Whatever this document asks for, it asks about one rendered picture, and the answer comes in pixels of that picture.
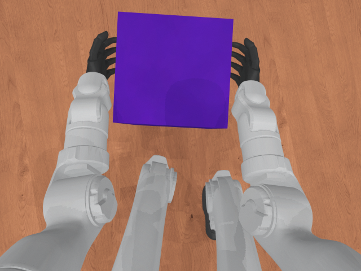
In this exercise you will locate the right robot forearm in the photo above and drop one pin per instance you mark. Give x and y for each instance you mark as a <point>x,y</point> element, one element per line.
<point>260,143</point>

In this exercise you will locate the right robot thigh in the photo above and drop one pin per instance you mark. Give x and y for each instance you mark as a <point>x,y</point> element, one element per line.
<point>236,249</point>

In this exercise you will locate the carton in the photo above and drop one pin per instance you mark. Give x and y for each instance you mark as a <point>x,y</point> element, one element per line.
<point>172,70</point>

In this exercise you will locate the left robot hand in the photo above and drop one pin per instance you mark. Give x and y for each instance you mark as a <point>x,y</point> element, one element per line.
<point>97,61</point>

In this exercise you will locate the right robot upper arm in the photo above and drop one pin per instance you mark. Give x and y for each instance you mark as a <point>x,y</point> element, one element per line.
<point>280,219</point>

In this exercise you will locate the left robot forearm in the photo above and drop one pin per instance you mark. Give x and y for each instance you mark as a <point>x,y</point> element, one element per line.
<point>86,134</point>

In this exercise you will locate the right robot hand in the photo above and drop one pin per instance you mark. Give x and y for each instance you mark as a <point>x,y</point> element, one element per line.
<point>250,62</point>

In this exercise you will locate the right robot foot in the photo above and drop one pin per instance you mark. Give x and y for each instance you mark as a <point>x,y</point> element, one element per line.
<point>210,233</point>

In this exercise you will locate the left robot upper arm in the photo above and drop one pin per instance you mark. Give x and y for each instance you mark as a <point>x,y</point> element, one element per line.
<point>75,211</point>

